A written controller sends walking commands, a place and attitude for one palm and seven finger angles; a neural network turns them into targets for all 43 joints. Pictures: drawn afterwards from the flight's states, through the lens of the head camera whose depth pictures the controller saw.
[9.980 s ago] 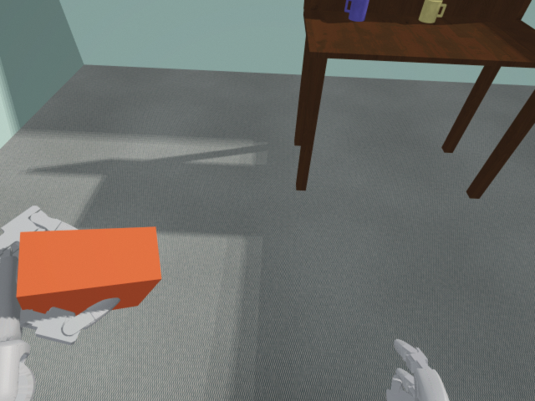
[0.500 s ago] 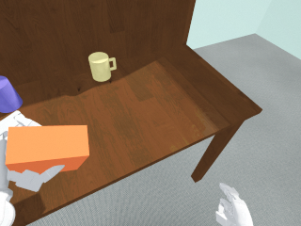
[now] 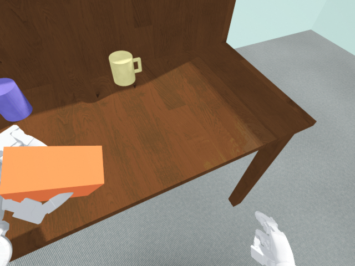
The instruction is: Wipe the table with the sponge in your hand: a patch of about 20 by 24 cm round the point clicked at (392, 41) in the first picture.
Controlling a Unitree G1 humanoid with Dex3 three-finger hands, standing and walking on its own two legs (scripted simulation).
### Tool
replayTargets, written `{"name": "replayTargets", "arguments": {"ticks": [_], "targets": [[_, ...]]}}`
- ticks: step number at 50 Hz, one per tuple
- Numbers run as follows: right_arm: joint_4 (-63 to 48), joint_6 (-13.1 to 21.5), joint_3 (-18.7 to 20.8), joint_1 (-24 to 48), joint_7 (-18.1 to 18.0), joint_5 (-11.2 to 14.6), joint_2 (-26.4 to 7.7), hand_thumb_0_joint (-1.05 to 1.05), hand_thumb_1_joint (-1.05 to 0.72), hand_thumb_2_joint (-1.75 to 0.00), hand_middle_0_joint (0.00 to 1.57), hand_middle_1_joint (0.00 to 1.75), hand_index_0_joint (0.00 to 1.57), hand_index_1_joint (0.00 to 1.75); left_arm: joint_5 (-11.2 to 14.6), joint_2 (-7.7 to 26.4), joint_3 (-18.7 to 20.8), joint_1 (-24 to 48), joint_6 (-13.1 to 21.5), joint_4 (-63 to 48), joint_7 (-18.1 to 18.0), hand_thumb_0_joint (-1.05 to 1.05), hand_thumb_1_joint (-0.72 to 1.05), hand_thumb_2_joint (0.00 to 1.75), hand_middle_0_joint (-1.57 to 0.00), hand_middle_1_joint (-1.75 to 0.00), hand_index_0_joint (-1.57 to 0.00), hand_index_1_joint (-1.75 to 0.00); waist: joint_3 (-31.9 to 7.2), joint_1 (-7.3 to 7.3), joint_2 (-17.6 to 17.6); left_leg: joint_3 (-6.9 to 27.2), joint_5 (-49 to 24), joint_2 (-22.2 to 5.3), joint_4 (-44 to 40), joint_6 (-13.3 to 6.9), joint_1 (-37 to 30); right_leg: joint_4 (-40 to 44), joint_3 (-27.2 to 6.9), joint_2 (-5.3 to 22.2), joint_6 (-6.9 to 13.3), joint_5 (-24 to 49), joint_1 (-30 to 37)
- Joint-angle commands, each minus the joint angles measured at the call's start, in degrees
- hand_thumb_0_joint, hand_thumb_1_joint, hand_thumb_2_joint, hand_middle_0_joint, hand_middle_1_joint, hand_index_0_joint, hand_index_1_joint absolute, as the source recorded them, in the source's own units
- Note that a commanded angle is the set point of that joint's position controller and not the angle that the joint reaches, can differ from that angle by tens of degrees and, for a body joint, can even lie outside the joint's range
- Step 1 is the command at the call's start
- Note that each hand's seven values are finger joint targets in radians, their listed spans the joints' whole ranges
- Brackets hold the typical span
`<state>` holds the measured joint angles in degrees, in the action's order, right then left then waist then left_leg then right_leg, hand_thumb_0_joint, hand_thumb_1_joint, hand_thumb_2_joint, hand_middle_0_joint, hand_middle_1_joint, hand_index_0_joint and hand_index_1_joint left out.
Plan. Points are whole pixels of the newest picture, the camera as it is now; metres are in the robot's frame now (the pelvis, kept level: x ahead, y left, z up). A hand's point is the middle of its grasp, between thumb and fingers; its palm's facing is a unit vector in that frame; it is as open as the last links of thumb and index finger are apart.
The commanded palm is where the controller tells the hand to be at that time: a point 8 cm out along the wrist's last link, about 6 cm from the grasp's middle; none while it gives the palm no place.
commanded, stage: shuffle to correct the standing spot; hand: left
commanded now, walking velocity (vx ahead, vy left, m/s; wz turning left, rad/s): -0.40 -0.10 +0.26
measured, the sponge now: (68, 175) +0.23 +0.21 +0.14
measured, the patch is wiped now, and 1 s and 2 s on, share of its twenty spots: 0.00 0.00 0.00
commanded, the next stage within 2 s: come to a stop and stand still in 0.06 s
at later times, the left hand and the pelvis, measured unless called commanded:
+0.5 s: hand (21, 210) +0.17 +0.24 +0.16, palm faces +0.45 -0.82 -0.36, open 9.7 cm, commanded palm +0.11 +0.27 +0.17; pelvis -0.04 -0.01 -0.01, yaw +3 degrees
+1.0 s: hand out of the picture +0.19 +0.29 +0.19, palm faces +0.55 -0.75 -0.37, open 9.7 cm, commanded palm +0.10 +0.28 +0.17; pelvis -0.05 -0.01 +0.00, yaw +2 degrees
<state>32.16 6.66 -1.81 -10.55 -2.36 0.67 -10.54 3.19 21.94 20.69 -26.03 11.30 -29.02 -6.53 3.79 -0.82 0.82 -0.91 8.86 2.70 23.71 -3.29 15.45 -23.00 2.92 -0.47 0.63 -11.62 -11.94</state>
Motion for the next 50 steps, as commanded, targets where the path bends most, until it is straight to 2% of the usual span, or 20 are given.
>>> {"name": "replayTargets", "arguments": {"ticks": [1,2,6,7,9,11,14,16,18,21,22,23,26,35,43,44,45,46,47,50], "targets": [[-7.8,3.5,3.4,4.7,-0.9,-0.2,-7.7,0.0,-0.9,-0.9,0.2,0.3,0.2,0.3,0.4,10.3,8.1,1.0,4.6,-13.9,-1.0,0.0,0.1,1.3,-1.2,-1.6,-1.2,-1.6,-12.0,-0.17,-6.3,10.3,-8.3,-11.3,-4.3,2.8,0.3,-1.5,-3.3,3.4,1.4,6.4,5.4],[-8.0,3.0,3.1,3.9,-0.9,-0.7,-7.7,0.0,-0.9,-0.9,0.2,0.3,0.2,0.3,1.0,7.7,5.8,0.3,4.7,-13.3,-0.6,0.0,0.1,1.3,-1.2,-1.6,-1.2,-1.6,-12.3,-0.14,-6.3,11.2,-7.9,-11.2,-4.9,2.4,1.4,-1.6,-2.7,3.1,1.3,5.5,5.8],[-7.4,3.8,3.8,4.5,-1.2,-0.4,-7.6,0.0,-0.9,-0.9,0.2,0.3,0.2,0.3,0.9,10.7,9.2,-0.4,5.7,-14.4,-1.0,0.0,0.1,1.3,-1.2,-1.6,-1.2,-1.6,-13.8,-0.23,-5.5,10.5,-9.8,-11.6,-0.1,2.0,1.6,-1.5,-4.6,4.8,2.2,9.4,4.5],[-7.4,3.3,3.8,3.6,-1.1,-0.7,-7.6,0.0,-0.9,-0.9,0.2,0.3,0.2,0.3,1.5,7.6,6.3,-0.6,5.6,-13.5,-0.5,0.0,0.1,1.3,-1.2,-1.6,-1.2,-1.6,-13.9,-0.03,-4.5,9.9,-7.7,-10.9,0.7,1.9,2.0,-0.6,-4.6,5.2,2.2,9.4,3.9],[-7.2,3.6,4.2,3.3,-1.3,-0.3,-7.6,0.0,-0.9,-0.9,0.2,0.3,0.2,0.3,1.6,8.8,7.3,-0.1,5.8,-12.9,-0.8,0.0,0.1,1.3,-1.2,-1.6,-1.2,-1.6,-13.9,0.26,-1.8,7.8,-1.8,-8.1,5.5,2.5,1.1,2.4,-7.6,8.3,3.3,9.6,0.9],[-6.4,3.2,4.5,2.9,-1.5,0.6,-8.0,0.0,-0.9,-0.9,0.2,0.3,0.2,0.3,1.8,8.8,7.1,-1.0,3.9,-11.6,-1.9,0.0,0.1,1.3,-1.2,-1.6,-1.2,-1.6,-13.4,0.82,2.8,4.8,8.6,-3.2,15.9,3.7,-3.3,8.4,-15.2,15.6,6.9,-0.5,-7.4],[-6.3,2.1,3.4,4.4,-1.6,0.4,-7.4,0.0,-0.9,-0.9,0.2,0.3,0.2,0.3,1.7,8.2,5.4,2.2,1.4,-12.7,-3.1,0.0,0.1,1.3,-1.2,-1.6,-1.2,-1.6,-8.9,1.24,5.8,4.6,11.2,-2.5,23.3,3.5,-0.3,11.1,-16.8,20.2,8.4,-13.2,-11.4],[-6.3,2.4,3.1,6.0,-1.9,0.8,-7.3,0.0,-0.9,-0.9,0.2,0.3,0.2,0.3,1.0,10.4,7.1,3.0,0.6,-13.5,-4.0,0.0,0.1,1.3,-1.2,-1.6,-1.2,-1.6,-6.8,1.14,3.6,4.6,12.1,-3.8,15.4,2.8,-0.2,9.2,-15.2,19.5,7.4,-12.9,-9.4],[-6.3,2.8,3.4,4.5,-2.1,0.2,-7.1,0.0,-0.9,-0.9,0.2,0.3,0.2,0.3,0.5,9.9,7.2,1.8,0.9,-13.8,-4.3,0.0,0.1,1.3,-1.2,-1.6,-1.2,-1.6,-7.4,0.78,1.8,2.7,8.5,-3.8,3.7,1.8,-1.7,5.9,-11.3,15.0,4.9,-8.3,-3.7],[-7.2,3.3,4.8,4.6,-2.2,0.4,-8.7,0.0,-0.9,-0.9,0.2,0.3,0.2,0.3,0.3,10.1,7.6,-0.2,1.4,-14.2,-4.4,0.0,0.1,1.3,-1.2,-1.6,-1.2,-1.6,-10.2,0.34,-0.7,4.1,-4.6,-7.1,1.1,1.3,-4.1,0.8,-7.5,9.4,2.3,4.9,3.1],[-7.0,2.9,3.7,4.6,-1.8,0.1,-8.2,0.0,-0.9,-0.9,0.2,0.3,0.2,0.3,0.6,8.4,6.0,1.2,1.9,-15.7,-4.1,0.0,0.1,1.3,-1.2,-1.6,-1.2,-1.6,-10.9,0.74,-7.9,7.6,-7.0,-8.7,-1.9,1.0,-1.7,-2.4,-3.9,7.4,1.3,7.0,5.6],[-7.4,2.9,3.9,4.7,-1.5,0.3,-8.2,0.0,-0.9,-0.9,0.2,0.3,0.2,0.3,0.1,9.5,6.8,2.2,2.1,-16.3,-4.0,0.0,0.1,1.3,-1.2,-1.6,-1.2,-1.6,-10.2,0.37,-9.7,9.7,-8.9,-10.1,-3.2,1.0,0.7,-3.8,-2.7,5.6,0.4,8.1,7.7],[-7.6,3.3,4.3,4.1,-0.9,0.7,-8.5,0.0,-0.9,-0.9,0.2,0.3,0.2,0.3,-0.2,8.2,5.7,2.0,2.2,-14.9,-3.3,0.0,0.1,1.3,-1.2,-1.6,-1.2,-1.6,-9.6,0.47,-6.3,8.9,-7.9,-9.4,-2.8,1.8,2.4,-2.9,-2.5,5.3,0.7,10.5,10.1],[-7.9,2.2,4.1,2.4,-0.4,0.6,-8.3,0.0,-0.9,-0.9,0.2,0.3,0.2,0.3,-0.9,6.5,3.8,5.8,1.6,-9.7,-2.5,0.0,0.1,1.3,-1.2,-1.6,-1.2,-1.6,-5.2,0.51,-4.0,8.6,12.1,-8.5,-7.4,1.4,7.8,1.2,-3.4,4.5,0.4,-1.9,9.2],[-7.8,2.6,3.7,2.9,-0.3,0.5,-7.8,0.0,-0.9,-0.9,0.2,0.3,0.2,0.3,-1.2,6.5,3.1,8.7,1.5,-10.6,-2.5,0.0,0.1,1.3,-1.2,-1.6,-1.2,-1.6,-5.6,0.37,-4.2,7.8,10.1,-7.6,-6.7,1.3,5.6,2.8,-4.0,4.7,0.7,-0.9,9.5],[-6.0,5.3,2.1,-4.3,-0.5,-2.7,-8.8,0.0,-0.9,-0.9,0.2,0.3,0.2,0.3,-10.7,52.8,35.7,66.2,7.8,-22.4,-2.4,0.0,0.1,1.3,-1.2,-1.6,-1.2,-1.6,1.6,-1.07,0.1,2.9,-3.2,-7.3,3.0,0.5,10.0,3.6,-5.5,5.2,-1.7,4.1,0.4],[-2.6,5.2,0.6,-0.4,-0.2,-0.8,-2.2,0.0,-0.9,-0.9,0.2,0.3,0.2,0.3,-4.6,17.9,13.9,33.0,6.0,10.5,0.6,0.0,0.1,1.3,-1.2,-1.6,-1.2,-1.6,-12.1,-0.54,1.2,3.0,-3.9,-4.1,1.8,1.0,0.7,2.0,-4.8,8.9,2.5,7.3,3.3],[-6.4,5.4,4.0,1.2,0.8,0.7,-6.6,0.0,-0.9,-0.9,0.2,0.3,0.2,0.3,-1.3,7.8,7.9,19.9,4.3,11.4,0.9,0.0,0.1,1.3,-1.2,-1.6,-1.2,-1.6,-14.6,-1.35,-9.7,2.1,-7.9,-4.2,0.3,3.1,-5.8,-2.1,-7.3,6.6,4.0,14.0,6.4],[-7.2,5.4,3.7,-0.6,1.3,0.4,-7.1,0.0,-0.9,-0.9,0.2,0.3,0.2,0.3,-1.3,7.3,4.6,20.3,5.5,4.1,1.3,0.0,0.1,1.3,-1.2,-1.6,-1.2,-1.6,-15.0,-1.41,-10.3,1.6,-7.3,-5.4,2.3,3.2,-2.4,-1.0,-7.6,7.2,2.7,14.3,8.5],[-7.9,5.4,3.6,1.9,3.0,0.4,-7.7,0.0,-0.9,-0.9,0.2,0.3,0.2,0.3,-0.4,5.6,1.7,7.9,5.9,-3.7,1.2,0.0,0.1,1.3,-1.2,-1.6,-1.2,-1.6,-12.1,-1.79,-1.8,1.9,-1.2,-4.4,0.7,3.0,-0.2,1.8,-7.5,7.6,1.9,8.3,8.7]]}}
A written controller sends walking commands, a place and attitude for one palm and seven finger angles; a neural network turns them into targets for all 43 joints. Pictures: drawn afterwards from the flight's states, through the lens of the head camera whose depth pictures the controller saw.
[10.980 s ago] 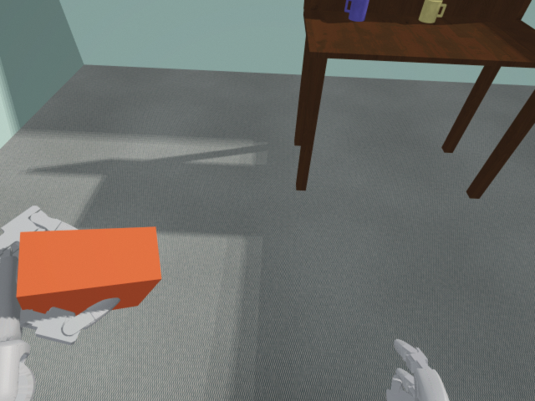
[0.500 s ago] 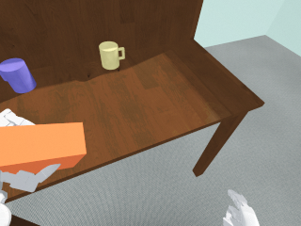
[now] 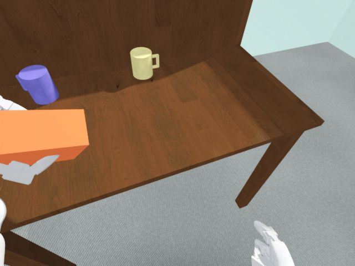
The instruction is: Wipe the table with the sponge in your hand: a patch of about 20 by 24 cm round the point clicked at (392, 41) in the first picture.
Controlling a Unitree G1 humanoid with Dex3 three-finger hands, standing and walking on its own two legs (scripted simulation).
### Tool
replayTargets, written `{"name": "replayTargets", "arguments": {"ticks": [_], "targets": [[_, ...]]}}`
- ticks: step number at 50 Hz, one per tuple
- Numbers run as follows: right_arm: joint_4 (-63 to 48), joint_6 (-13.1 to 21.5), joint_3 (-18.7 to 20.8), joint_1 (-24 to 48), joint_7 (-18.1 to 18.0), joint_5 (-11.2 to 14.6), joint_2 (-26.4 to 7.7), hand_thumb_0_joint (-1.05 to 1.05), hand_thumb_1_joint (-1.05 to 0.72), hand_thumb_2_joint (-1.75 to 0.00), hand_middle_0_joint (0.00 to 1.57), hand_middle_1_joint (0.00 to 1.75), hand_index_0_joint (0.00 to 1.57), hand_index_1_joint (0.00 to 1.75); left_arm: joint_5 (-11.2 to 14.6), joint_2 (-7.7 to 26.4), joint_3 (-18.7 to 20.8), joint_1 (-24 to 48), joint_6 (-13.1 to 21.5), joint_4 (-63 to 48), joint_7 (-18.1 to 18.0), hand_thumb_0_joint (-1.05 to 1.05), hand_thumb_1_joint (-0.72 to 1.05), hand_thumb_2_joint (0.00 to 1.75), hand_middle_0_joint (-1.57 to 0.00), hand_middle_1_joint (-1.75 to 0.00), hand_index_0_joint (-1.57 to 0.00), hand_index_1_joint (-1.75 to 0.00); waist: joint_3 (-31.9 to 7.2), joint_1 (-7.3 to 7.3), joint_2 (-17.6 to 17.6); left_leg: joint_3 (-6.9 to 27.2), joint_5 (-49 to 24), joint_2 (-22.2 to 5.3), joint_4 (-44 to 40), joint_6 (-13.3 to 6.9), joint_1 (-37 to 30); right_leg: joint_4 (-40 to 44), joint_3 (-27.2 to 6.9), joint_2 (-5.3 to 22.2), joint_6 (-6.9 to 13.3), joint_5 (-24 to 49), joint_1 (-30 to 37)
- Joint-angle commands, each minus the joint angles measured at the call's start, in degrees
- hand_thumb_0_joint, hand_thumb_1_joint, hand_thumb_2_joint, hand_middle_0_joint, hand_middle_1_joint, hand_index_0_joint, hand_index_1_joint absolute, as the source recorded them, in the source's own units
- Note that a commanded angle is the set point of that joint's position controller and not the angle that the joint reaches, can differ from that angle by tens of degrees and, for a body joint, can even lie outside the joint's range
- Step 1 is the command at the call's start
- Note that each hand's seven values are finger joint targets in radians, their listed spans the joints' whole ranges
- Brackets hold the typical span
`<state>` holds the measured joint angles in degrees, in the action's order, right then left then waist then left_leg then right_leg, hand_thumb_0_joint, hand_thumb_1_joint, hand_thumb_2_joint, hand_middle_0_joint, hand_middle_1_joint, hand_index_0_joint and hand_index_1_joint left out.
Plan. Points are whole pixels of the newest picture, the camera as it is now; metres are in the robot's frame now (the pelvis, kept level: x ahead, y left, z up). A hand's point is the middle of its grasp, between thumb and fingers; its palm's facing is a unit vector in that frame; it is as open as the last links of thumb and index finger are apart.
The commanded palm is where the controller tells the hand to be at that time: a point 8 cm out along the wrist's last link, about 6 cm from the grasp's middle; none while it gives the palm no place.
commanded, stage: come to a stop and stand still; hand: left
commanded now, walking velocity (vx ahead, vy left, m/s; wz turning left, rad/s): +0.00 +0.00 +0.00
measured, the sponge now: (53, 139) +0.27 +0.26 +0.18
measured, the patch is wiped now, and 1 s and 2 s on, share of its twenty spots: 0.00 0.00 0.00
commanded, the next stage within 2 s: look again from close up in 0.32 s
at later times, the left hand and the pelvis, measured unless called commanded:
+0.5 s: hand (42, 156) +0.24 +0.26 +0.17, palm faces +0.39 -0.87 -0.32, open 9.7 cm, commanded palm +0.18 +0.30 +0.18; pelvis +0.01 +0.02 +0.00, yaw -1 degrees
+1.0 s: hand (14, 137) +0.25 +0.31 +0.19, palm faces +0.44 -0.79 -0.43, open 9.7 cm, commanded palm +0.17 +0.31 +0.18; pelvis +0.00 +0.02 +0.00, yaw +0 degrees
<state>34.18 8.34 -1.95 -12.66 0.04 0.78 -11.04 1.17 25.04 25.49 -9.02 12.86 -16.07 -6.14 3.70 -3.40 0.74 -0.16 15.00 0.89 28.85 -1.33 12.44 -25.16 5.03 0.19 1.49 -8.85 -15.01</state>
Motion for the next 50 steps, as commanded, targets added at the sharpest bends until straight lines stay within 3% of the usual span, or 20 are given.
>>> {"name": "replayTargets", "arguments": {"ticks": [1,5,6,7,11,17,25,26,30,33,40,41,42,43,44,45,46,47,48,50], "targets": [[-9.8,3.6,3.7,5.6,0.7,0.6,-7.2,0.0,-0.9,-0.9,0.2,0.3,0.2,0.3,2.0,2.7,-1.8,-13.5,3.8,-16.4,0.3,0.0,0.1,1.3,-1.2,-1.6,-1.2,-1.6,-12.3,0.76,-0.3,1.4,-7.0,-3.4,-5.6,0.7,1.1,3.4,-7.9,5.8,0.7,4.3,10.9],[-10.4,2.7,3.6,6.3,-0.9,0.1,-7.6,0.0,-0.9,-0.9,0.2,0.3,0.2,0.3,1.8,7.8,4.2,-12.5,3.5,-17.6,-0.1,0.0,0.1,1.3,-1.2,-1.6,-1.2,-1.6,-8.6,0.89,4.1,2.4,-2.2,-3.7,-8.4,0.5,4.6,4.7,-6.8,4.2,-0.3,-2.3,9.0],[-10.3,2.5,3.4,7.0,-1.3,0.2,-7.9,0.0,-0.9,-0.9,0.2,0.3,0.2,0.3,1.8,10.8,7.2,-10.9,3.7,-19.6,-0.6,0.0,0.1,1.3,-1.2,-1.6,-1.2,-1.6,-8.6,1.25,0.9,2.5,-2.3,-4.1,-9.4,0.4,3.7,3.4,-6.0,3.7,-0.4,-2.1,8.6],[-10.7,2.4,3.3,6.7,-1.8,0.1,-7.4,0.0,-0.9,-0.9,0.2,0.3,0.2,0.3,1.9,8.4,5.6,-10.3,3.9,-18.4,-0.3,0.0,0.1,1.3,-1.2,-1.6,-1.2,-1.6,-7.9,1.41,-0.3,3.1,-1.5,-4.6,-9.9,-0.1,5.1,2.8,-5.4,3.7,-0.5,-2.0,9.1],[-10.8,3.5,3.2,7.0,-2.1,0.1,-7.4,0.0,-0.9,-0.9,0.2,0.3,0.2,0.3,1.4,8.5,4.2,-4.1,4.6,-23.6,-0.2,0.0,0.1,1.3,-1.2,-1.6,-1.2,-1.6,-9.0,1.64,-6.9,2.3,-4.5,-4.4,-8.7,-0.2,2.6,1.4,-6.1,3.4,-0.1,3.1,9.4],[-9.5,4.2,3.5,5.6,-1.6,-0.3,-7.6,0.0,-0.9,-0.9,0.2,0.3,0.2,0.3,0.9,2.7,-1.4,-7.3,3.7,-20.6,-0.5,0.0,0.1,1.3,-1.2,-1.6,-1.2,-1.6,-10.0,1.75,-3.4,2.0,-10.2,-4.1,-7.1,0.7,0.3,2.4,-5.6,3.4,0.0,8.0,9.8],[-10.4,2.5,3.5,6.2,-1.8,-0.3,-7.5,0.0,-0.9,-0.9,0.2,0.3,0.2,0.3,1.0,4.1,0.0,-7.2,2.9,-20.4,-0.5,0.0,0.1,1.3,-1.2,-1.6,-1.2,-1.6,-8.8,1.84,-2.8,2.8,-8.3,-4.3,-9.1,1.2,3.0,2.9,-5.4,2.8,-0.2,7.1,11.1],[-10.4,2.4,3.4,6.9,-1.8,-0.2,-7.5,0.0,-0.9,-0.9,0.2,0.3,0.2,0.3,0.9,5.4,1.1,-6.8,2.8,-21.7,-0.6,0.0,0.1,1.3,-1.2,-1.6,-1.2,-1.6,-8.5,1.97,-4.7,2.8,-8.8,-4.2,-9.7,1.6,2.3,2.5,-5.0,2.4,-0.3,7.2,10.5],[-11.0,2.1,3.4,6.3,-1.8,-0.3,-7.3,0.0,-0.9,-0.9,0.2,0.3,0.2,0.3,1.1,4.3,-0.1,-7.0,2.8,-22.0,-0.5,0.0,0.1,1.3,-1.2,-1.6,-1.2,-1.6,-9.1,1.85,-3.9,2.8,-8.8,-4.3,-9.4,1.4,3.4,2.7,-4.9,2.5,-0.3,8.4,12.5],[-11.0,2.0,3.4,6.4,-1.7,-0.4,-7.4,0.0,-0.9,-0.9,0.2,0.3,0.2,0.3,1.0,3.7,-0.7,-7.0,2.7,-23.1,-0.5,0.0,0.1,1.3,-1.2,-1.6,-1.2,-1.6,-9.3,1.92,-6.0,2.9,-10.1,-4.2,-9.8,2.0,3.1,2.1,-4.3,2.1,-0.4,8.8,12.8],[-10.8,1.6,3.8,6.0,-1.8,-0.2,-7.7,0.0,-0.9,-0.9,0.2,0.3,0.2,0.3,1.1,3.6,-0.7,-8.2,2.5,-21.6,-0.7,0.0,0.1,1.3,-1.2,-1.6,-1.2,-1.6,-9.1,1.97,-3.6,3.3,-7.5,-3.9,-9.9,1.9,4.0,3.3,-4.7,2.5,-0.4,7.8,13.3],[-18.3,-0.7,-7.0,-3.5,-6.1,3.9,-12.4,0.0,-0.9,-0.9,0.2,0.3,0.2,0.3,-0.8,48.6,13.1,45.5,11.7,-44.6,-1.2,0.0,0.1,1.3,-1.2,-1.6,-1.2,-1.6,-8.7,6.2,-24.2,9.4,-0.5,-5.7,-9.0,-0.4,17.8,-9.6,-5.5,-2.3,-4.2,-7.2,15.5],[-8.9,0.3,3.4,6.6,-5.3,-4.3,-6.9,0.0,-0.9,-0.9,0.2,0.3,0.2,0.3,-7.6,21.8,11.5,25.8,-1.1,-10.5,0.4,0.0,0.1,1.3,-1.2,-1.6,-1.2,-1.6,-17.3,-1.35,-15.0,5.2,-14.2,-3.1,-7.0,5.2,-1.9,-7.2,-3.3,-1.3,1.7,-4.1,7.2],[-9.8,0.9,3.6,4.7,-1.8,-2.9,-10.7,0.0,-0.9,-0.9,0.2,0.3,0.2,0.3,0.0,12.0,0.6,13.0,-6.5,-3.4,1.5,0.0,0.1,1.3,-1.2,-1.6,-1.2,-1.6,-13.9,0.55,-11.4,5.1,-29.1,-2.2,-5.4,7.0,-3.8,-4.5,0.6,-2.2,2.3,1.0,1.9],[-8.6,1.3,3.6,5.1,-1.2,-2.9,-11.1,0.0,-0.9,-0.9,0.2,0.3,0.2,0.3,2.2,6.6,0.0,14.8,-8.7,-13.0,3.7,0.0,0.1,1.3,-1.2,-1.6,-1.2,-1.6,-19.3,0.27,-11.6,3.3,-35.8,-2.7,-2.9,6.3,-12.3,-2.9,-1.0,-2.5,1.4,6.4,1.4],[-7.3,1.1,4.3,4.4,-1.5,-2.3,-12.9,0.0,-0.9,-0.9,0.2,0.3,0.2,0.3,4.3,12.0,4.5,4.3,-12.8,-9.6,5.1,0.0,0.1,1.3,-1.2,-1.6,-1.2,-1.6,-18.1,-2.32,-10.6,2.7,-36.0,-2.9,-3.5,5.8,-11.1,-2.7,-1.2,-1.8,1.3,6.7,4.1],[-8.2,0.5,2.6,8.2,-0.3,-0.9,-11.8,0.0,-0.9,-0.9,0.2,0.3,0.2,0.3,4.1,5.9,-0.6,-3.8,-16.9,-8.1,6.7,0.0,0.1,1.3,-1.2,-1.6,-1.2,-1.6,-15.9,-2.67,-7.2,2.4,-32.4,-3.2,-4.3,5.9,-8.4,-3.1,-0.2,-2.2,1.1,4.9,3.7],[-8.8,0.3,2.0,9.5,0.4,-0.7,-11.8,0.0,-0.9,-0.9,0.2,0.3,0.2,0.3,2.0,4.0,-5.2,-2.1,-17.6,-14.8,7.4,0.0,0.1,1.3,-1.2,-1.6,-1.2,-1.6,-13.1,-1.54,-3.9,2.3,-28.6,-3.2,-4.4,4.6,-5.7,-3.3,0.8,-1.6,0.8,6.7,3.1],[-9.1,-0.3,1.8,11.1,0.8,-0.3,-11.7,0.0,-0.9,-0.9,0.2,0.3,0.2,0.3,-0.1,4.8,-6.2,-3.0,-18.5,-16.0,7.2,0.0,0.1,1.3,-1.2,-1.6,-1.2,-1.6,-9.6,-0.86,-3.8,2.7,-22.9,-3.2,-5.0,3.5,-3.0,-3.7,1.0,-1.8,0.5,4.8,1.6],[-10.2,-1.3,2.2,11.8,0.7,-0.7,-11.5,0.0,-0.9,-0.9,0.2,0.3,0.2,0.3,-2.5,8.1,-3.8,-7.1,-17.3,-19.7,5.8,0.0,0.1,1.3,-1.2,-1.6,-1.2,-1.6,-8.7,-0.56,-0.9,3.5,-10.8,-2.7,-5.8,2.1,0.1,-4.6,0.9,-2.1,0.3,0.5,0.8]]}}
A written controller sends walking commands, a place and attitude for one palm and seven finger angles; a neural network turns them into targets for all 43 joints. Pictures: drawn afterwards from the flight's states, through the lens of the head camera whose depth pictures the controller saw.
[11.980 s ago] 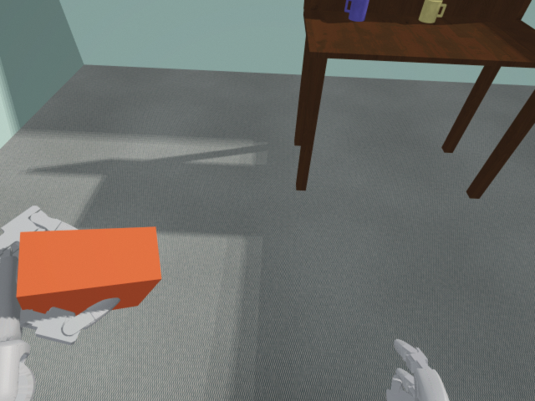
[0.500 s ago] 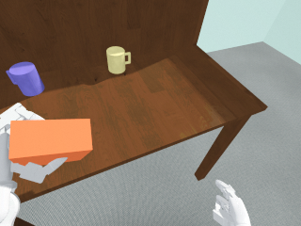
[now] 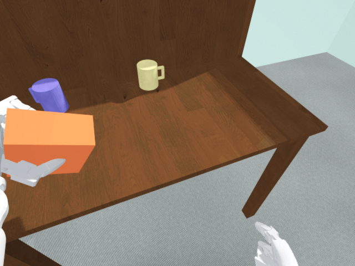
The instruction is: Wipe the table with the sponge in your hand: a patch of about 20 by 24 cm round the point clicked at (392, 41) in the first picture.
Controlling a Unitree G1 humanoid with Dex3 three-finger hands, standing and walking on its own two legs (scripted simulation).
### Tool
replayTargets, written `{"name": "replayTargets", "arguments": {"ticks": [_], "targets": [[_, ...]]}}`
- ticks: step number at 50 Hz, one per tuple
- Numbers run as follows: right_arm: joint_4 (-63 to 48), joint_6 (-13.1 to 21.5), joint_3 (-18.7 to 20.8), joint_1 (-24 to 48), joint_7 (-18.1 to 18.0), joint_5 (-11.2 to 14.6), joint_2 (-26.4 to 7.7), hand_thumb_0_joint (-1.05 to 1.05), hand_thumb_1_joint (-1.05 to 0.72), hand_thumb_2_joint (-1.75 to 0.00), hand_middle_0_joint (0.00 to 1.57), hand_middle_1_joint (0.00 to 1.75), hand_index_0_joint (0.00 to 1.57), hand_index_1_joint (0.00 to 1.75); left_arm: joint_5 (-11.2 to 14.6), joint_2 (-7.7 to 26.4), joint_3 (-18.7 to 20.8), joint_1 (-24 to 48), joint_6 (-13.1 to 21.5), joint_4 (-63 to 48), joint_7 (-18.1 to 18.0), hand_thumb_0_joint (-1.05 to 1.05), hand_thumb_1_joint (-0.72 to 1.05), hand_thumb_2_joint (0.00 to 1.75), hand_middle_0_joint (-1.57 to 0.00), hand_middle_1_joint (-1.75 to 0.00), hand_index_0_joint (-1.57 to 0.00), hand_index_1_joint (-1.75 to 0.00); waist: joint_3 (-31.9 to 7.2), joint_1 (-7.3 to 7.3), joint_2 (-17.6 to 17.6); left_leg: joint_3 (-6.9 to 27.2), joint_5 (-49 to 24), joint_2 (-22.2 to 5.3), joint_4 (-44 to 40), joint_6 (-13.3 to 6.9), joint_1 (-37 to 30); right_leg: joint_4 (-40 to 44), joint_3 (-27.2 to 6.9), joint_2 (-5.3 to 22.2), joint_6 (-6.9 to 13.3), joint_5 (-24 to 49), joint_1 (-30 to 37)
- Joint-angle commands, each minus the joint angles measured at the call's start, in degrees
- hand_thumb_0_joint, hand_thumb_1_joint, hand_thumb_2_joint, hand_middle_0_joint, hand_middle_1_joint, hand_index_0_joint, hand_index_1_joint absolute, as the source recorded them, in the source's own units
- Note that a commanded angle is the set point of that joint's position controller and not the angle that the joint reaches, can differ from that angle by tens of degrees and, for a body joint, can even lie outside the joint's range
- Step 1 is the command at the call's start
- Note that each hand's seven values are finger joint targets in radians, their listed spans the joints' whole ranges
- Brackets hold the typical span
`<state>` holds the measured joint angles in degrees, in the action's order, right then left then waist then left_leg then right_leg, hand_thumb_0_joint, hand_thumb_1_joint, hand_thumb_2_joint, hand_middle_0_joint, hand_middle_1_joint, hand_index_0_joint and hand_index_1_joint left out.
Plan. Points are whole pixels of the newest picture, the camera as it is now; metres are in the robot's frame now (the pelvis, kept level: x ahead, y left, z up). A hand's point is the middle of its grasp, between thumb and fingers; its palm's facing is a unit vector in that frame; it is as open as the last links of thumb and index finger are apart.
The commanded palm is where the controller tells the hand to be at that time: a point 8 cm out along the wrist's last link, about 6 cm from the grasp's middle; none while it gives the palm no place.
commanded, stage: turn the palm down, sponge in hand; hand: left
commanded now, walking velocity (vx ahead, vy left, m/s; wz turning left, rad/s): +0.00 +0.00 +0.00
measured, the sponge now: (61, 146) +0.27 +0.25 +0.17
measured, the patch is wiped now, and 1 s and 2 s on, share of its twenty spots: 0.00 0.00 0.00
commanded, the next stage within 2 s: none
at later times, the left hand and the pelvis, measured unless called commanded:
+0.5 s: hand (73, 167) +0.23 +0.21 +0.17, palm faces +0.32 -0.57 -0.76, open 9.7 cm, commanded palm +0.18 +0.25 +0.21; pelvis +0.00 -0.07 -0.01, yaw +1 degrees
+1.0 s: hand (59, 161) +0.24 +0.24 +0.17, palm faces +0.30 -0.33 -0.90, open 9.7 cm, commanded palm +0.19 +0.25 +0.22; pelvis +0.01 -0.05 +0.00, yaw +0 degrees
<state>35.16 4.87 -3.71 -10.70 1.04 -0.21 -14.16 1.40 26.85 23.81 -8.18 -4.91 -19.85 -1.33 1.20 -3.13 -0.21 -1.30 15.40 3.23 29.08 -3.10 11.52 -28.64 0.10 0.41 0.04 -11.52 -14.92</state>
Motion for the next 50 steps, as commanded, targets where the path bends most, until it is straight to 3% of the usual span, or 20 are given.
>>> {"name": "replayTargets", "arguments": {"ticks": [1,4,6,7,9,11,15,20,21,22,24,26,29,33,36,40,41,46,47,50], "targets": [[-12.1,1.5,3.7,11.9,-0.7,0.9,-8.3,0.0,-0.9,-0.9,0.2,0.3,0.2,0.3,-3.2,10.7,2.0,-5.3,1.7,-19.9,-0.4,0.0,0.1,1.3,-1.2,-1.6,-1.2,-1.6,-8.4,-0.71,-0.8,4.3,-4.5,-4.8,-6.3,3.2,1.4,-1.7,4.9,-2.8,1.7,0.3,0.5],[-11.4,1.5,4.1,11.1,-2.4,-0.7,-6.8,0.0,-0.9,-0.9,0.2,0.3,0.2,0.3,-3.9,13.1,6.9,-3.8,8.1,-20.1,-4.8,0.0,0.1,1.3,-1.2,-1.6,-1.2,-1.6,-7.8,-0.66,0.6,4.5,0.3,-3.9,-5.1,2.9,4.6,-1.8,4.5,-2.7,1.6,-4.0,-0.9],[-10.8,1.3,4.1,10.8,-3.3,-0.4,-6.5,0.0,-0.9,-0.9,0.2,0.3,0.2,0.3,-5.5,19.2,11.2,-0.2,9.9,-22.4,-7.9,0.0,0.1,1.3,-1.2,-1.6,-1.2,-1.6,-9.1,-1.37,-6.9,3.1,3.3,-3.4,-4.3,2.5,4.9,-1.4,2.8,-2.4,1.7,-6.8,-1.3],[-11.1,1.3,3.8,10.3,-3.5,-0.9,-5.2,0.0,-0.9,-0.9,0.2,0.3,0.2,0.3,-6.5,15.3,7.2,2.0,10.2,-21.7,-8.9,0.0,0.1,1.3,-1.2,-1.6,-1.2,-1.6,-9.8,-1.25,-8.2,3.2,2.5,-2.8,-3.8,2.6,5.4,-1.2,2.8,-1.7,2.0,-6.8,-0.7],[-8.9,0.5,4.0,9.3,-4.3,-0.5,-6.1,0.0,-0.9,-0.9,0.2,0.3,0.2,0.3,-8.0,13.1,4.3,1.8,8.0,-14.2,-9.3,0.0,0.1,1.3,-1.2,-1.6,-1.2,-1.6,-6.1,0.45,-8.3,2.9,5.0,-2.7,-2.8,2.2,6.5,-0.5,2.5,-1.5,1.7,-7.8,-3.1],[-8.9,-0.2,3.6,9.9,-5.3,0.2,-6.7,0.0,-0.9,-0.9,0.2,0.3,0.2,0.3,-9.1,15.2,3.1,4.7,4.3,-10.3,-8.1,0.0,0.1,1.3,-1.2,-1.6,-1.2,-1.6,-4.9,1.25,-6.2,2.1,7.0,-2.3,-2.4,1.5,6.7,1.5,1.2,-1.0,1.3,-10.3,-3.3],[-10.0,-0.5,3.1,11.5,-7.6,0.8,-7.0,0.0,-0.9,-0.9,0.2,0.3,0.2,0.3,-11.2,16.0,-2.4,8.6,-0.7,-9.8,-2.9,0.0,0.1,1.3,-1.2,-1.6,-1.2,-1.6,-5.3,0.64,-3.6,0.9,6.1,-1.9,-1.9,0.8,5.8,4.8,-1.4,0.5,0.8,-14.8,-1.1],[-10.8,-0.4,3.9,10.9,-8.0,0.7,-6.3,0.0,-0.9,-0.9,0.2,0.3,0.2,0.3,-12.5,20.6,2.7,2.7,0.5,-12.3,-0.8,0.0,0.1,1.3,-1.2,-1.6,-1.2,-1.6,-8.6,-1.87,2.2,0.6,-1.2,-2.6,1.0,1.0,6.5,6.2,-6.1,2.4,0.0,-14.1,4.1],[-10.6,-0.3,3.9,11.7,-7.8,1.1,-6.3,0.0,-0.9,-0.9,0.2,0.3,0.2,0.3,-12.7,23.9,6.4,1.5,0.8,-12.1,-1.4,0.0,0.1,1.3,-1.2,-1.6,-1.2,-1.6,-7.7,-2.54,-0.2,0.3,-1.7,-2.6,1.4,1.4,6.4,6.7,-7.3,2.3,0.3,-13.9,3.9],[-11.0,-0.4,3.8,11.5,-7.6,0.8,-5.6,0.0,-0.9,-0.9,0.2,0.3,0.2,0.3,-12.4,21.3,4.8,1.5,1.3,-13.8,-1.7,0.0,0.1,1.3,-1.2,-1.6,-1.2,-1.6,-8.7,-2.5,-0.7,0.5,-3.4,-2.7,2.0,1.5,6.9,5.7,-7.4,3.2,0.1,-10.2,5.2],[-10.5,-0.9,4.6,9.5,-7.5,0.8,-6.1,0.0,-0.9,-0.9,0.2,0.3,0.2,0.3,-12.0,22.0,7.2,-4.1,0.9,-12.2,-2.4,0.0,0.1,1.3,-1.2,-1.6,-1.2,-1.6,-9.5,-2.93,1.3,0.6,-4.6,-3.0,2.6,1.7,7.8,4.7,-8.2,4.1,-1.1,-3.5,6.9],[-10.2,-1.4,4.9,10.0,-7.1,1.4,-6.5,0.0,-0.9,-0.9,0.2,0.3,0.2,0.3,-12.6,23.9,9.6,-6.5,-0.3,-11.8,-3.5,0.0,0.1,1.3,-1.2,-1.6,-1.2,-1.6,-9.9,-3.38,-1.1,0.8,-5.9,-3.0,3.3,2.2,8.4,3.7,-9.9,4.7,-1.3,1.9,7.9],[-10.7,-2.1,5.5,8.5,-7.1,1.6,-7.1,0.0,-0.9,-0.9,0.2,0.3,0.2,0.3,-13.9,21.9,6.9,-8.4,-2.2,-13.7,-3.8,0.0,0.1,1.3,-1.2,-1.6,-1.2,-1.6,-11.0,-2.57,0.4,0.7,-7.5,-3.1,4.0,1.9,8.4,1.5,-8.8,4.9,-1.8,9.2,8.3],[-10.8,-1.7,5.5,9.1,-7.9,2.2,-7.6,0.0,-0.9,-0.9,0.2,0.3,0.2,0.3,-16.2,22.2,4.3,-5.2,-3.6,-13.1,-3.4,0.0,0.1,1.3,-1.2,-1.6,-1.2,-1.6,-9.4,-1.32,2.5,0.8,-5.7,-2.7,4.7,1.2,8.8,2.3,-9.1,4.3,-2.1,3.8,5.3],[-11.4,-0.7,5.1,11.5,-8.7,2.4,-7.3,0.0,-0.9,-0.9,0.2,0.3,0.2,0.3,-18.9,23.8,3.4,-1.7,-3.4,-15.6,-3.7,0.0,0.1,1.3,-1.2,-1.6,-1.2,-1.6,-9.4,-1.69,-1.3,0.6,-6.0,-2.4,4.6,1.0,6.4,3.0,-9.3,3.4,-1.0,-0.9,3.6],[-11.4,-0.8,5.2,10.5,-9.4,1.8,-7.6,0.0,-0.9,-0.9,0.2,0.3,0.2,0.3,-22.4,23.7,1.3,-0.5,-4.4,-15.4,-4.3,0.0,0.1,1.3,-1.2,-1.6,-1.2,-1.6,-10.9,-2.1,-1.5,0.7,-6.8,-2.2,2.7,0.6,4.9,2.4,-6.1,2.3,-0.4,-0.9,3.9],[-11.3,-0.5,4.6,12.8,-9.2,2.3,-7.3,0.0,-0.9,-0.9,0.2,0.3,0.2,0.3,-23.6,25.3,2.7,0.5,-5.3,-15.5,-4.7,0.0,0.1,1.3,-1.2,-1.6,-1.2,-1.6,-10.7,-2.6,-3.9,0.7,-7.3,-1.9,2.2,0.9,4.0,2.7,-6.7,1.5,0.3,-1.5,4.0],[-11.3,-1.5,3.5,14.9,-9.0,2.3,-7.3,0.0,-0.9,-0.9,0.2,0.3,0.2,0.3,-26.7,25.0,1.5,1.1,-11.1,-11.9,-4.2,0.0,0.1,1.3,-1.2,-1.6,-1.2,-1.6,-8.5,-3.51,-3.2,1.1,-8.0,-2.2,-1.5,1.2,3.9,3.3,-4.0,0.5,0.8,0.3,6.1],[-11.7,-1.8,3.2,14.6,-8.9,2.2,-7.1,0.0,-0.9,-0.9,0.2,0.3,0.2,0.3,-27.3,22.4,-1.8,3.1,-12.2,-13.0,-3.6,0.0,0.1,1.3,-1.2,-1.6,-1.2,-1.6,-9.3,-3.0,-2.9,0.9,-8.6,-2.3,-2.1,1.1,3.5,3.2,-2.9,0.7,0.6,1.3,6.9],[-11.8,-2.8,3.0,15.4,-8.7,2.1,-7.7,0.0,-0.9,-0.9,0.2,0.3,0.2,0.3,-29.9,23.3,-3.2,3.9,-15.4,-12.9,-2.0,0.0,0.1,1.3,-1.2,-1.6,-1.2,-1.6,-9.5,-3.21,-2.9,1.5,-9.8,-2.3,-3.8,1.1,2.1,3.9,-2.0,0.3,0.9,2.5,8.1]]}}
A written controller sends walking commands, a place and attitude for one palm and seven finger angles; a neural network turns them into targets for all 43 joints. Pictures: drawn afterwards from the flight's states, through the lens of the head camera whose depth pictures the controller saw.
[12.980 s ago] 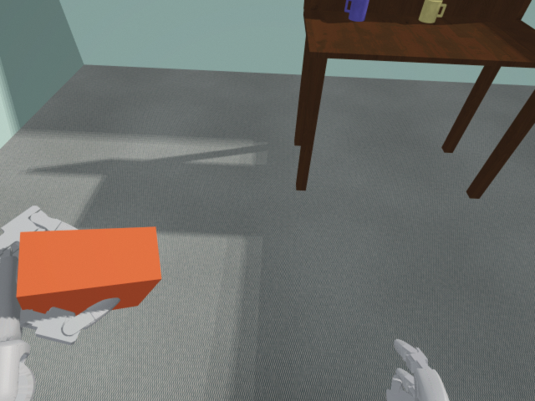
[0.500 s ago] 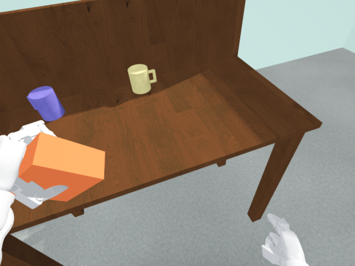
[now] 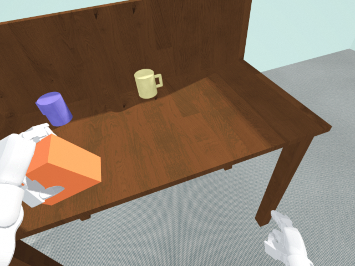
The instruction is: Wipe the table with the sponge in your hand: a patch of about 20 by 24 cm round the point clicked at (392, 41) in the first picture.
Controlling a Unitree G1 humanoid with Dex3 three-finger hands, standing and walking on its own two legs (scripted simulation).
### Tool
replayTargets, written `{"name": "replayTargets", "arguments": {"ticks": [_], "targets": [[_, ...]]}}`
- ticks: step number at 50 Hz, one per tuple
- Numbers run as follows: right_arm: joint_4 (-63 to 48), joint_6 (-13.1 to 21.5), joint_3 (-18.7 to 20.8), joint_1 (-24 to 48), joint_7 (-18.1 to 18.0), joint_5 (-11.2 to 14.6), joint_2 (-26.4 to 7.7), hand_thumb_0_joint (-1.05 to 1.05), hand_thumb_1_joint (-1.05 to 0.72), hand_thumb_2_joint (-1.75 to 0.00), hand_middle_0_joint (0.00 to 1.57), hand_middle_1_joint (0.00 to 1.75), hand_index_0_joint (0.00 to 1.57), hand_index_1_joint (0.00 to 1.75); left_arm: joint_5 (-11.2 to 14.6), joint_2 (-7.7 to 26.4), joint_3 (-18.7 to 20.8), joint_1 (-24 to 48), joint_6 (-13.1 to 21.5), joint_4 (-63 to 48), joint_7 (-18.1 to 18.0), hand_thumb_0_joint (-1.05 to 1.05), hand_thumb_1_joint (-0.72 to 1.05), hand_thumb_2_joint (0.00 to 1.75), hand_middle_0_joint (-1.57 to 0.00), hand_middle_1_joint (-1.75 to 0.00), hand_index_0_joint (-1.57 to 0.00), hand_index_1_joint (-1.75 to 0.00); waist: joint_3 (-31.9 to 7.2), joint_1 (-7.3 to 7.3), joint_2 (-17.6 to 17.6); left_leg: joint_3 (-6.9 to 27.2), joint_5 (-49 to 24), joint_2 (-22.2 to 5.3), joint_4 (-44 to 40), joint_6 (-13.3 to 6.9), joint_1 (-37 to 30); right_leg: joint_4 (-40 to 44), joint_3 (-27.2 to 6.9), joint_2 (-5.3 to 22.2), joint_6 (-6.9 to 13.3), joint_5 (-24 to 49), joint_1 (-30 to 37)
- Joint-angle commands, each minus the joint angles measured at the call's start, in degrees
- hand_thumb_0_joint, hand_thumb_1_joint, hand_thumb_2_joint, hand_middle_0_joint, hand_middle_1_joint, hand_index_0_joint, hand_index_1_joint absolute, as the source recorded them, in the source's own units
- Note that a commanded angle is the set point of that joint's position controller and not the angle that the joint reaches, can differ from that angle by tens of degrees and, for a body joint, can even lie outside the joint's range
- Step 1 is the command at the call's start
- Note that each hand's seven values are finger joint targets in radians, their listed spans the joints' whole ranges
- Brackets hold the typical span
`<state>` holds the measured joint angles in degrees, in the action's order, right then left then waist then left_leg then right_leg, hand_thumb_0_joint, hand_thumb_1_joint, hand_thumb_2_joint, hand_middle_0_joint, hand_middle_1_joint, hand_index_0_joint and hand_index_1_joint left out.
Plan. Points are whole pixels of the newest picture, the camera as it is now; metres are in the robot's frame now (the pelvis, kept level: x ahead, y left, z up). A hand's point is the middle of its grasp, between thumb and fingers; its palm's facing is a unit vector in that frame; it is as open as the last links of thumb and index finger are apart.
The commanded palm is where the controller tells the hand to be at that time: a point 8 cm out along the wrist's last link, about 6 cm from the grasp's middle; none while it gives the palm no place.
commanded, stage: turn the palm down, sponge in hand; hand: left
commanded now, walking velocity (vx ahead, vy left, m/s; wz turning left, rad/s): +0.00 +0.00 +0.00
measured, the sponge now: (60, 176) +0.23 +0.27 +0.13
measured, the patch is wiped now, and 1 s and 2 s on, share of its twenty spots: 0.00 0.00 0.00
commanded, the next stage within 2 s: move the sponge above the wiping area in 1.02 s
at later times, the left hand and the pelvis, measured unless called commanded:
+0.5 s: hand (27, 159) +0.23 +0.32 +0.18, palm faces +0.21 -0.14 -0.97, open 9.7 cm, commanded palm +0.18 +0.31 +0.24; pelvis +0.00 +0.03 +0.01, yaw +1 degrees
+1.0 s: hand (35, 164) +0.23 +0.30 +0.18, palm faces +0.19 -0.10 -0.98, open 9.7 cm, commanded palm +0.18 +0.29 +0.24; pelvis -0.01 +0.01 +0.01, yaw +0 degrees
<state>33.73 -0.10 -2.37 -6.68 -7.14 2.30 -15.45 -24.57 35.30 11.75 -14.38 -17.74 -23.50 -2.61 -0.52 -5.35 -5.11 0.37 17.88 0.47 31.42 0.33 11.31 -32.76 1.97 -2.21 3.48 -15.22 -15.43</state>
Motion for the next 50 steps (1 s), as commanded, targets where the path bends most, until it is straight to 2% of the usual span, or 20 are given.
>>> {"name": "replayTargets", "arguments": {"ticks": [1,4,11,12,16,17,22,26,27,31,32,36,37,40,41,42,45,46,47,50], "targets": [[-10.5,2.3,0.9,14.3,-0.2,0.1,-5.8,0.0,-0.9,-0.9,0.2,0.3,0.2,0.3,-4.9,14.6,8.4,11.0,-3.6,-9.0,-0.2,0.0,0.1,1.3,-1.2,-1.6,-1.2,-1.6,-6.4,-1.29,0.3,-0.1,-11.7,0.5,-6.9,-2.1,1.9,8.7,-4.2,2.4,-2.1,4.7,8.1],[-10.3,1.8,1.1,13.0,-0.2,-0.4,-6.2,0.0,-0.9,-0.9,0.2,0.3,0.2,0.3,-7.5,13.0,5.1,12.4,-4.9,-9.5,1.4,0.0,0.1,1.3,-1.2,-1.6,-1.2,-1.6,-7.4,-0.74,2.8,0.4,-12.5,0.3,-8.2,-2.5,0.5,9.2,-2.9,2.5,-2.2,6.0,9.4],[-9.7,1.2,-0.1,18.9,0.8,-0.1,-5.2,0.0,-0.9,-0.9,0.2,0.3,0.2,0.3,-14.5,14.2,3.6,19.6,-7.1,-11.2,2.5,0.0,0.1,1.3,-1.2,-1.6,-1.2,-1.6,-7.5,-1.76,-0.8,1.8,-13.8,0.2,-11.4,-2.2,-2.2,10.9,-3.8,1.2,-0.4,5.4,10.9],[-9.5,1.1,-0.1,17.1,1.0,-0.4,-5.1,0.0,-0.9,-0.9,0.2,0.3,0.2,0.3,-15.6,12.4,1.5,21.4,-7.1,-11.1,2.5,0.0,0.1,1.3,-1.2,-1.6,-1.2,-1.6,-9.1,-1.35,0.0,1.5,-15.9,0.3,-11.3,-2.2,-2.4,10.2,-2.4,1.8,-0.5,7.1,12.2],[-8.8,0.3,-0.3,20.7,1.6,0.1,-5.2,0.0,-0.9,-0.9,0.2,0.3,0.2,0.3,-17.9,13.3,1.2,22.0,-9.8,-8.6,3.3,0.0,0.1,1.3,-1.2,-1.6,-1.2,-1.6,-7.2,-2.15,-0.7,2.3,-16.1,0.3,-12.8,-2.1,-2.6,11.4,-4.0,1.1,0.3,7.4,12.5],[-8.7,0.3,-0.2,19.0,1.8,-0.2,-5.1,0.0,-0.9,-0.9,0.2,0.3,0.2,0.3,-18.5,11.2,-1.2,23.7,-9.9,-9.1,3.5,0.0,0.1,1.3,-1.2,-1.6,-1.2,-1.6,-9.1,-1.58,-0.2,1.7,-17.8,0.4,-12.3,-2.2,-3.2,11.0,-2.6,1.8,0.0,9.2,13.6],[-8.5,-0.4,-0.4,20.5,2.7,0.1,-5.0,0.0,-0.9,-0.9,0.2,0.3,0.2,0.3,-21.1,10.8,-3.3,25.2,-11.8,-8.3,5.4,0.0,0.1,1.3,-1.2,-1.6,-1.2,-1.6,-9.6,-1.67,1.0,1.9,-19.2,0.4,-12.7,-2.4,-3.6,11.2,-2.9,1.7,0.1,10.3,14.2],[-8.8,-0.8,-0.4,22.8,3.2,0.1,-4.9,0.0,-0.9,-0.9,0.2,0.3,0.2,0.3,-22.6,13.5,-0.8,23.8,-12.0,-9.4,5.7,0.0,0.1,1.3,-1.2,-1.6,-1.2,-1.6,-9.9,-2.8,-0.5,2.8,-19.0,0.5,-13.2,-2.6,-4.0,11.4,-5.0,0.8,0.9,10.1,14.8],[-8.9,-0.7,-0.5,20.9,3.4,0.0,-4.7,0.0,-0.9,-0.9,0.2,0.3,0.2,0.3,-22.9,11.0,-3.1,24.6,-11.6,-9.1,5.6,0.0,0.1,1.3,-1.2,-1.6,-1.2,-1.6,-11.1,-2.26,0.9,2.1,-20.4,0.5,-12.9,-2.5,-3.9,10.8,-2.8,1.7,0.4,10.9,15.5],[-8.8,-1.0,-0.2,22.6,3.9,0.1,-4.8,0.0,-0.9,-0.9,0.2,0.3,0.2,0.3,-23.7,13.9,0.2,23.2,-11.5,-9.5,4.7,0.0,0.1,1.3,-1.2,-1.6,-1.2,-1.6,-10.4,-3.22,0.2,2.9,-20.1,0.7,-13.1,-2.6,-4.1,11.3,-5.2,0.7,1.0,10.9,15.4],[-8.8,-0.8,-0.3,20.9,3.9,0.0,-4.6,0.0,-0.9,-0.9,0.2,0.3,0.2,0.3,-23.5,10.8,-2.7,23.9,-11.5,-8.1,4.7,0.0,0.1,1.3,-1.2,-1.6,-1.2,-1.6,-10.6,-2.42,1.9,1.8,-20.3,0.7,-12.7,-2.7,-3.8,11.1,-3.3,1.8,0.3,11.3,15.4],[-8.4,-0.7,-0.1,22.8,3.8,0.4,-4.9,0.0,-0.9,-0.9,0.2,0.3,0.2,0.3,-23.1,13.2,-0.5,23.6,-11.8,-8.0,4.4,0.0,0.1,1.3,-1.2,-1.6,-1.2,-1.6,-8.8,-2.77,0.9,2.4,-17.7,1.0,-12.8,-2.6,-3.9,12.3,-6.1,0.9,0.8,9.2,14.0],[-8.5,-0.5,-0.1,21.1,3.8,0.2,-4.7,0.0,-0.9,-0.9,0.2,0.3,0.2,0.3,-23.0,10.3,-3.3,24.6,-11.6,-7.8,4.4,0.0,0.1,1.3,-1.2,-1.6,-1.2,-1.6,-10.2,-2.1,1.5,1.4,-18.4,1.0,-12.4,-2.7,-3.8,11.6,-3.9,1.9,0.2,10.1,14.7],[-8.0,-0.6,0.6,20.5,3.5,0.2,-5.2,0.0,-0.9,-0.9,0.2,0.3,0.2,0.3,-22.5,11.5,-2.9,23.9,-11.1,-7.4,4.5,0.0,0.1,1.3,-1.2,-1.6,-1.2,-1.6,-9.6,-2.14,0.9,2.0,-17.5,1.2,-13.0,-2.7,-3.8,12.2,-4.2,2.0,0.0,9.8,14.8],[-8.4,-0.2,-0.1,23.1,3.5,0.4,-4.7,0.0,-0.9,-0.9,0.2,0.3,0.2,0.3,-23.0,12.7,-1.5,24.3,-11.4,-8.4,4.4,0.0,0.1,1.3,-1.2,-1.6,-1.2,-1.6,-9.1,-2.68,0.5,2.3,-16.6,1.2,-12.9,-2.8,-4.3,12.6,-6.5,1.1,0.7,8.0,13.9],[-8.5,0.3,0.0,21.2,3.5,0.2,-4.6,0.0,-0.9,-0.9,0.2,0.3,0.2,0.3,-23.1,10.6,-3.6,25.2,-11.0,-8.4,4.3,0.0,0.1,1.3,-1.2,-1.6,-1.2,-1.6,-10.4,-2.17,0.8,1.4,-17.6,1.3,-12.4,-2.8,-4.0,11.7,-4.5,2.0,0.2,9.2,15.0],[-7.8,-0.1,0.7,20.4,3.5,0.0,-5.2,0.0,-0.9,-0.9,0.2,0.3,0.2,0.3,-23.0,12.2,-2.4,23.7,-10.4,-8.0,4.3,0.0,0.1,1.3,-1.2,-1.6,-1.2,-1.6,-10.3,-2.47,0.2,2.0,-17.7,1.4,-12.7,-2.8,-4.0,12.0,-4.8,2.1,0.2,10.0,15.3],[-8.1,0.2,0.2,22.8,3.6,0.2,-4.8,0.0,-0.9,-0.9,0.2,0.3,0.2,0.3,-23.6,13.9,-0.4,23.7,-10.7,-8.9,4.1,0.0,0.1,1.3,-1.2,-1.6,-1.2,-1.6,-9.7,-3.03,0.2,2.4,-17.4,1.4,-12.6,-2.9,-4.3,12.2,-7.0,1.1,0.9,9.0,14.7],[-8.3,0.4,0.1,21.0,3.7,0.2,-4.5,0.0,-0.9,-0.9,0.2,0.3,0.2,0.3,-23.4,11.0,-3.0,24.3,-10.6,-7.7,4.0,0.0,0.1,1.3,-1.2,-1.6,-1.2,-1.6,-10.3,-2.43,2.2,1.4,-17.9,1.5,-12.3,-2.8,-3.7,11.6,-4.6,2.0,0.1,9.4,15.2],[-7.7,0.0,0.9,19.9,3.5,0.1,-5.1,0.0,-0.9,-0.9,0.2,0.3,0.2,0.3,-22.8,12.6,-1.5,22.6,-10.2,-6.2,4.0,0.0,0.1,1.3,-1.2,-1.6,-1.2,-1.6,-9.2,-2.68,2.0,1.7,-16.4,1.5,-12.8,-2.8,-3.2,12.3,-5.0,2.2,-0.1,8.8,14.9]]}}
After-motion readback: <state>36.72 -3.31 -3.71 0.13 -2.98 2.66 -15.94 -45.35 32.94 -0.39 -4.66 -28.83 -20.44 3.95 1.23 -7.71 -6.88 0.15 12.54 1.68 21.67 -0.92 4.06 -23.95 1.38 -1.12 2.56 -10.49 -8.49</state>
